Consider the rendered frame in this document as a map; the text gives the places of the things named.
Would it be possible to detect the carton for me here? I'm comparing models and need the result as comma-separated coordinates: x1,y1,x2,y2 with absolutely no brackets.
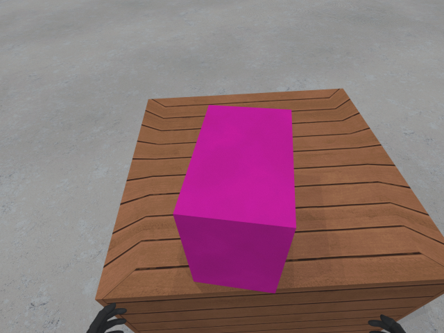
173,105,296,293

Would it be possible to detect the robot left hand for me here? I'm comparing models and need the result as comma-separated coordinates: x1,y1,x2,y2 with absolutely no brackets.
86,302,127,333

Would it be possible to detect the robot right hand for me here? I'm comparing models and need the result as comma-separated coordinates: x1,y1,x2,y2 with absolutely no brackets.
368,314,406,333

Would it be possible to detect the pedestal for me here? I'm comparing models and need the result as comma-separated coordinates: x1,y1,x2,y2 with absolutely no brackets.
95,89,444,333

